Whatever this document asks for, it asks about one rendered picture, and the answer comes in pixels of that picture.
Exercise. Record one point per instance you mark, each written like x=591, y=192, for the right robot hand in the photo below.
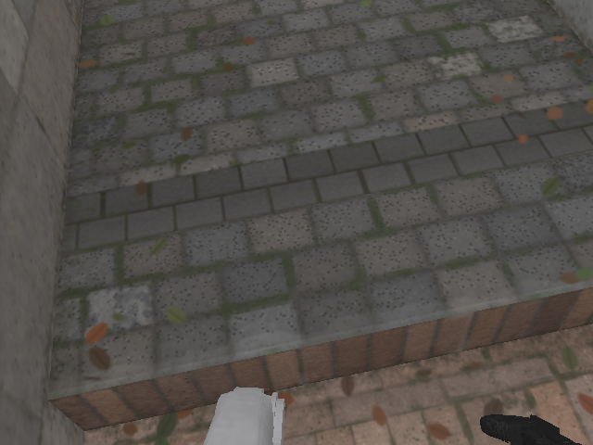
x=520, y=430

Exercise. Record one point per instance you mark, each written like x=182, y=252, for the left robot thigh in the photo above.
x=247, y=416

